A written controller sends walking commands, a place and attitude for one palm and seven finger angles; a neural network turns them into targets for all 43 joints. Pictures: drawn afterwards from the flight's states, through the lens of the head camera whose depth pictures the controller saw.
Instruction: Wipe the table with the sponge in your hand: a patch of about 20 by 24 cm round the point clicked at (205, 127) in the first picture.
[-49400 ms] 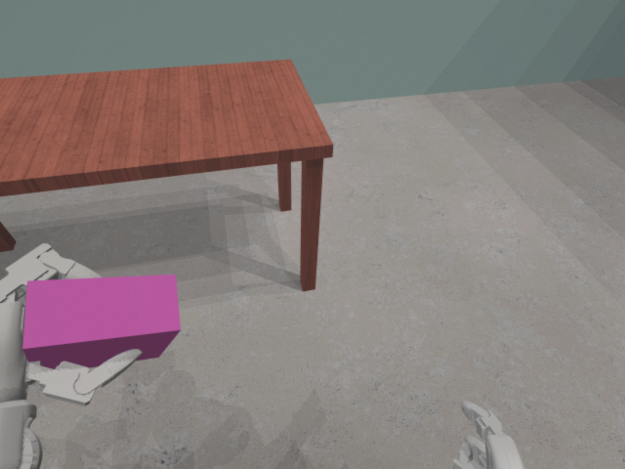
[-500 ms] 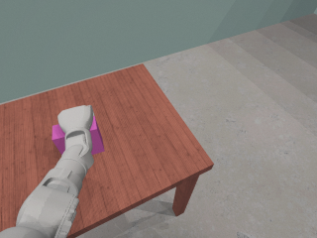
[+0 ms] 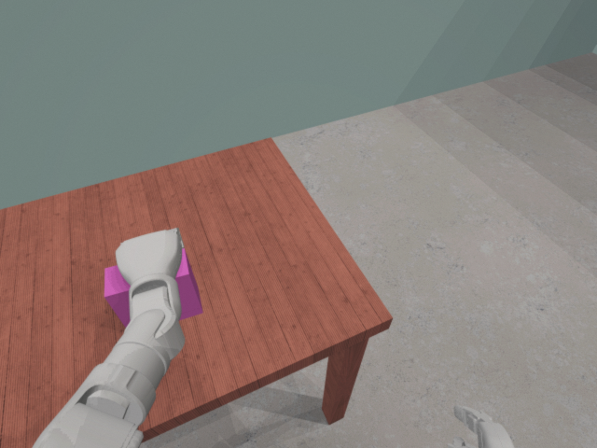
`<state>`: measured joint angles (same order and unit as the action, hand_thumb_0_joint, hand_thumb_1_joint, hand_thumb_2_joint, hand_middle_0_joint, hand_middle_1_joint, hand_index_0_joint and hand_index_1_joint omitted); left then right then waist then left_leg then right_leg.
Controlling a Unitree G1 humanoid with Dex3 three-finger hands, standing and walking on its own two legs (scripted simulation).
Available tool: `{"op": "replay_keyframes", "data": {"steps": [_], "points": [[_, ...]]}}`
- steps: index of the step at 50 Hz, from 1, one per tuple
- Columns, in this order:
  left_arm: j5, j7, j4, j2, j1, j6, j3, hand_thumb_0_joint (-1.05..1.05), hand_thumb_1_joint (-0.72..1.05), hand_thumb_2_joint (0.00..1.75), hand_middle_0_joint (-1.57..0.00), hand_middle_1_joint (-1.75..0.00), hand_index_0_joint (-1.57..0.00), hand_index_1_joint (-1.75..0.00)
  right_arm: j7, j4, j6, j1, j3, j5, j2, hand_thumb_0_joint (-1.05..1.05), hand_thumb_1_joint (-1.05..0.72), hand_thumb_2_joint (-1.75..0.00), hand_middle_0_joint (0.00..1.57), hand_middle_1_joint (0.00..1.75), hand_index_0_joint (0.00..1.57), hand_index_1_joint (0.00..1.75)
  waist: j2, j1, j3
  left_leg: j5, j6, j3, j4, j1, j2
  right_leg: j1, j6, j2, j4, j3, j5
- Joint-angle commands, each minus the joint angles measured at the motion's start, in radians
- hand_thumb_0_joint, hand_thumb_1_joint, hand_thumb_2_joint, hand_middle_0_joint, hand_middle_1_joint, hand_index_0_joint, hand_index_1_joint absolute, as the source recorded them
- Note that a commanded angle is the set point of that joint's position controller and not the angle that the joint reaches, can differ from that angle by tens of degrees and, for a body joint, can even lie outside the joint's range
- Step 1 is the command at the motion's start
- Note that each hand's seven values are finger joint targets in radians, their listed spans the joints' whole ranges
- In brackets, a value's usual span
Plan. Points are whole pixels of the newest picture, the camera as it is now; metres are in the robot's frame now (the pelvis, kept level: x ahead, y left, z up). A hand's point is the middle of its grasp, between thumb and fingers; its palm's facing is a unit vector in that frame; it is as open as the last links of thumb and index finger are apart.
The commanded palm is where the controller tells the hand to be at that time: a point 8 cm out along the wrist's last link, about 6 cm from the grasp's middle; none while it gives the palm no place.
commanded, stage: wipe back along the middle lane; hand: left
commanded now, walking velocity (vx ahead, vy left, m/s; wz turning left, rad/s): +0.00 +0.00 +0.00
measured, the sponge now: (160, 298) +0.34 +0.26 -0.04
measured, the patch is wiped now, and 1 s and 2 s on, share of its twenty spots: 0.60 0.65 0.65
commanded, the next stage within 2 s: slide across to the third lane in 1.20 s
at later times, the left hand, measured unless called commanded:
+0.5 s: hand (167, 295) +0.33 +0.23 +0.00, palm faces -0.04 -0.03 -1.00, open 9.6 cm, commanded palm +0.28 +0.21 +0.03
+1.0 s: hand (177, 326) +0.28 +0.20 +0.00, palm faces +0.00 -0.08 -1.00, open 9.6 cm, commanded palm +0.22 +0.18 +0.03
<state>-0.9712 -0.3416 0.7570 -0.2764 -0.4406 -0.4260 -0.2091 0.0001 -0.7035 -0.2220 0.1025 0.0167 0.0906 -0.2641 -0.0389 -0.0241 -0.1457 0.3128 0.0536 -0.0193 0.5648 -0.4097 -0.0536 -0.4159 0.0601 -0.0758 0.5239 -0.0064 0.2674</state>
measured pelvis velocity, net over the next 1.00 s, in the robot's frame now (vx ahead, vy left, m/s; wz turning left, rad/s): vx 0.00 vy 0.00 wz -0.01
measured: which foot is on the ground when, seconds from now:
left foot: down 0.00-1.00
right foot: down 0.00-1.00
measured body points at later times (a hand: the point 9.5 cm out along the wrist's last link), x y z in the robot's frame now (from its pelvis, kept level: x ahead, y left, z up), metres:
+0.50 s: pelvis +0.00 +0.00 +0.00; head +0.00 -0.02 +0.45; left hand +0.32 +0.22 +0.06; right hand +0.17 -0.23 -0.11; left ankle -0.03 +0.08 -0.73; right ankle -0.01 -0.09 -0.73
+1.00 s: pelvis +0.00 +0.00 +0.00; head -0.02 -0.02 +0.45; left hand +0.27 +0.20 +0.06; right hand +0.24 -0.20 -0.08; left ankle -0.03 +0.08 -0.73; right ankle -0.01 -0.09 -0.73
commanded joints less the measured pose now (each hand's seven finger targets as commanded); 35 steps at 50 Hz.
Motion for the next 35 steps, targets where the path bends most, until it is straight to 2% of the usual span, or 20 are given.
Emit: {"op": "replay_keyframes", "data": {"steps": [1,4,5,8,10,11,13,14,15,18,20,24,25,26,29,30,31,32,34,35], "points": [[-0.015,0.023,-0.065,-0.101,-0.162,-0.017,0.013,0.0,0.1,1.3,-1.2,-1.6,-1.2,-1.6,0.017,0.132,0.032,-0.101,0.027,-0.002,-0.12,0.0,-0.9,-0.9,0.2,0.3,0.2,0.3,0.083,0.01,-0.18,-0.256,-0.016,-0.026,-0.046,0.037,0.018,0.179,0.027,0.058,-0.037,0.071,-0.334],[-0.017,0.023,-0.077,-0.071,-0.16,-0.018,-0.012,0.0,0.1,1.3,-1.2,-1.6,-1.2,-1.6,0.02,0.142,0.034,-0.113,0.024,-0.003,-0.114,0.0,-0.9,-0.9,0.2,0.3,0.2,0.3,0.086,0.015,-0.169,-0.218,-0.015,-0.025,-0.051,0.032,0.016,0.162,0.025,0.055,-0.045,0.073,-0.285],[-0.015,0.023,-0.078,-0.097,-0.148,-0.022,0.018,0.0,0.1,1.3,-1.2,-1.6,-1.2,-1.6,0.021,0.145,0.033,-0.124,0.022,-0.002,-0.117,0.0,-0.9,-0.9,0.2,0.3,0.2,0.3,0.078,-0.001,-0.169,-0.212,-0.017,-0.034,-0.058,0.027,0.017,0.16,0.031,0.053,-0.047,0.08,-0.267],[-0.019,0.02,-0.086,-0.027,-0.153,-0.023,-0.043,0.0,0.1,1.3,-1.2,-1.6,-1.2,-1.6,0.02,0.15,0.034,-0.125,0.022,-0.002,-0.107,0.0,-0.9,-0.9,0.2,0.3,0.2,0.3,0.082,0.014,-0.155,-0.193,-0.018,-0.031,-0.055,0.039,0.02,0.129,0.027,0.051,-0.046,0.065,-0.224],[-0.01,0.017,-0.101,-0.068,-0.091,-0.027,0.01,0.0,0.1,1.3,-1.2,-1.6,-1.2,-1.6,0.019,0.156,0.036,-0.139,0.023,-0.004,-0.113,0.0,-0.9,-0.9,0.2,0.3,0.2,0.3,0.093,-0.015,-0.183,-0.208,-0.02,-0.04,-0.057,0.038,0.02,0.154,0.035,0.047,-0.043,0.08,-0.242],[-0.004,0.018,-0.121,-0.014,-0.102,-0.029,-0.04,0.0,0.1,1.3,-1.2,-1.6,-1.2,-1.6,0.018,0.16,0.036,-0.139,0.021,-0.004,-0.106,0.0,-0.9,-0.9,0.2,0.3,0.2,0.3,0.089,-0.001,-0.192,-0.21,-0.018,-0.031,-0.051,0.045,0.02,0.159,0.028,0.053,-0.036,0.068,-0.252],[-0.005,0.014,-0.132,-0.001,-0.115,-0.032,-0.053,0.0,0.1,1.3,-1.2,-1.6,-1.2,-1.6,0.017,0.158,0.036,-0.144,0.022,-0.003,-0.106,0.0,-0.9,-0.9,0.2,0.3,0.2,0.3,0.108,0.009,-0.158,-0.197,-0.018,-0.033,-0.052,0.037,0.021,0.141,0.027,0.051,-0.039,0.068,-0.241],[0.0,0.014,-0.126,0.007,-0.073,-0.038,-0.05,0.0,0.1,1.3,-1.2,-1.6,-1.2,-1.6,0.015,0.157,0.039,-0.143,0.024,-0.004,-0.105,0.0,-0.9,-0.9,0.2,0.3,0.2,0.3,0.115,0.0,-0.163,-0.194,-0.016,-0.03,-0.052,0.038,0.019,0.149,0.027,0.05,-0.042,0.071,-0.242],[0.006,0.012,-0.135,-0.047,-0.046,-0.044,0.006,0.0,0.1,1.3,-1.2,-1.6,-1.2,-1.6,0.016,0.16,0.037,-0.16,0.023,-0.004,-0.112,0.0,-0.9,-0.9,0.2,0.3,0.2,0.3,0.116,-0.023,-0.169,-0.196,-0.019,-0.04,-0.059,0.031,0.021,0.158,0.034,0.047,-0.043,0.084,-0.237],[0.014,0.015,-0.17,0.043,-0.06,-0.06,-0.082,0.0,0.1,1.3,-1.2,-1.6,-1.2,-1.6,0.014,0.164,0.04,-0.168,0.021,0.002,-0.103,0.0,-0.9,-0.9,0.2,0.3,0.2,0.3,0.115,-0.001,-0.146,-0.194,-0.017,-0.032,-0.057,0.049,0.022,0.14,0.026,0.05,-0.042,0.065,-0.23],[0.019,0.017,-0.18,0.0,-0.014,-0.072,-0.033,0.0,0.1,1.3,-1.2,-1.6,-1.2,-1.6,0.012,0.166,0.04,-0.182,0.021,0.0,-0.11,0.0,-0.9,-0.9,0.2,0.3,0.2,0.3,0.115,-0.028,-0.154,-0.205,-0.019,-0.041,-0.064,0.047,0.022,0.155,0.035,0.046,-0.041,0.081,-0.241],[0.021,0.026,-0.236,0.079,0.048,-0.086,-0.112,0.0,0.1,1.3,-1.2,-1.6,-1.2,-1.6,-0.001,0.176,0.042,-0.189,0.023,0.002,-0.102,0.0,-0.9,-0.9,0.2,0.3,0.2,0.3,0.116,-0.02,-0.164,-0.253,-0.02,-0.038,-0.048,0.072,0.022,0.165,0.034,0.048,-0.021,0.066,-0.299],[0.024,0.026,-0.247,0.04,0.081,-0.088,-0.065,0.0,0.1,1.3,-1.2,-1.6,-1.2,-1.6,-0.005,0.178,0.04,-0.202,0.025,0.001,-0.108,0.0,-0.9,-0.9,0.2,0.3,0.2,0.3,0.113,-0.036,-0.174,-0.269,-0.022,-0.047,-0.049,0.073,0.024,0.172,0.041,0.044,-0.018,0.077,-0.312],[0.026,0.031,-0.264,0.08,0.105,-0.092,-0.114,0.0,0.1,1.3,-1.2,-1.6,-1.2,-1.6,-0.008,0.184,0.04,-0.201,0.022,0.003,-0.102,0.0,-0.9,-0.9,0.2,0.3,0.2,0.3,0.105,-0.03,-0.173,-0.277,-0.023,-0.043,-0.044,0.08,0.023,0.177,0.036,0.049,-0.009,0.064,-0.316],[0.033,0.036,-0.3,0.084,0.134,-0.102,-0.124,0.0,0.1,1.3,-1.2,-1.6,-1.2,-1.6,-0.014,0.189,0.037,-0.211,0.022,0.005,-0.102,0.0,-0.9,-0.9,0.2,0.3,0.2,0.3,0.14,-0.027,-0.144,-0.276,-0.02,-0.043,-0.046,0.078,0.023,0.18,0.034,0.046,-0.014,0.068,-0.331],[0.035,0.035,-0.32,0.044,0.152,-0.107,-0.077,0.0,0.1,1.3,-1.2,-1.6,-1.2,-1.6,-0.016,0.191,0.035,-0.231,0.022,0.005,-0.107,0.0,-0.9,-0.9,0.2,0.3,0.2,0.3,0.122,-0.044,-0.147,-0.286,-0.023,-0.051,-0.051,0.078,0.026,0.182,0.042,0.044,-0.013,0.08,-0.335],[0.037,0.039,-0.34,0.091,0.148,-0.112,-0.134,0.0,0.1,1.3,-1.2,-1.6,-1.2,-1.6,-0.018,0.195,0.035,-0.229,0.018,0.005,-0.1,0.0,-0.9,-0.9,0.2,0.3,0.2,0.3,0.132,-0.03,-0.147,-0.286,-0.02,-0.044,-0.046,0.087,0.023,0.192,0.034,0.049,-0.01,0.067,-0.344],[0.037,0.036,-0.34,0.063,0.153,-0.117,-0.108,0.0,0.1,1.3,-1.2,-1.6,-1.2,-1.6,-0.019,0.193,0.034,-0.227,0.02,0.008,-0.102,0.0,-0.9,-0.9,0.2,0.3,0.2,0.3,0.14,-0.03,-0.128,-0.279,-0.02,-0.044,-0.05,0.084,0.024,0.186,0.035,0.046,-0.013,0.07,-0.339],[0.028,0.041,-0.361,0.094,0.167,-0.126,-0.144,0.0,0.1,1.3,-1.2,-1.6,-1.2,-1.6,-0.023,0.197,0.032,-0.241,0.018,0.008,-0.099,0.0,-0.9,-0.9,0.2,0.3,0.2,0.3,0.141,-0.028,-0.113,-0.29,-0.023,-0.048,-0.05,0.093,0.026,0.174,0.036,0.045,-0.011,0.068,-0.336],[0.033,0.042,-0.381,0.078,0.202,-0.129,-0.117,0.0,0.1,1.3,-1.2,-1.6,-1.2,-1.6,-0.028,0.205,0.033,-0.255,0.019,0.007,-0.1,0.0,-0.9,-0.9,0.2,0.3,0.2,0.3,0.13,-0.045,-0.12,-0.306,-0.023,-0.054,-0.053,0.094,0.028,0.182,0.041,0.042,-0.009,0.07,-0.345]]}}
